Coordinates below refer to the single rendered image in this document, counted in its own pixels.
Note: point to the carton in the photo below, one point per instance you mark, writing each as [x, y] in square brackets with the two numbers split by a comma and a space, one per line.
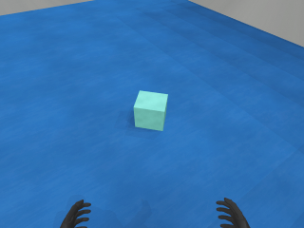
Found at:
[150, 110]

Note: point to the robot right hand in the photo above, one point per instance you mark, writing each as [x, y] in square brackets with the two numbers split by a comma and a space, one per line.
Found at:
[236, 218]

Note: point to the robot left hand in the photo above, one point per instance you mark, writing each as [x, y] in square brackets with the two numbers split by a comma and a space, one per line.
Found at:
[71, 220]

